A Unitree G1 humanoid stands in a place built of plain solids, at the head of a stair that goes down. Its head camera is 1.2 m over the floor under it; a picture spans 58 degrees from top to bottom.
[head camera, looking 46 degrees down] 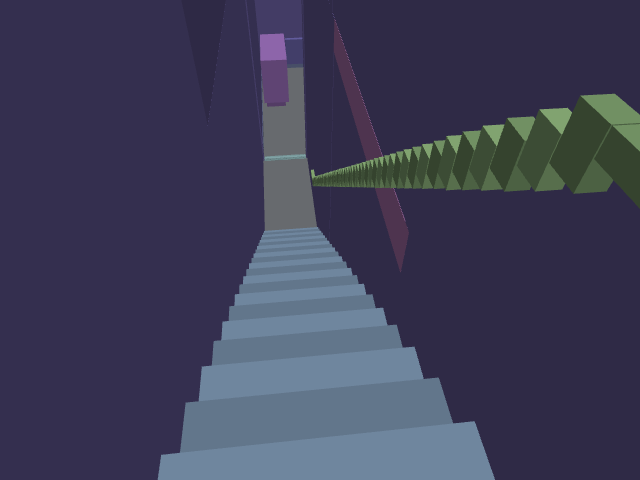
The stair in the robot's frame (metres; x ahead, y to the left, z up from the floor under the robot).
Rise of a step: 0.18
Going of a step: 0.22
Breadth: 0.94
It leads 6 degrees to the left of straight ahead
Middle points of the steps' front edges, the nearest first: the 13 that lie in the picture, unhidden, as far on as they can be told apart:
0.42 -0.01 0.00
0.64 0.02 -0.17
0.86 0.04 -0.35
1.08 0.06 -0.53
1.30 0.08 -0.70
1.52 0.11 -0.88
1.74 0.13 -1.06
1.96 0.15 -1.23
2.17 0.18 -1.41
2.39 0.20 -1.58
2.61 0.22 -1.76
2.83 0.24 -1.94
3.05 0.27 -2.11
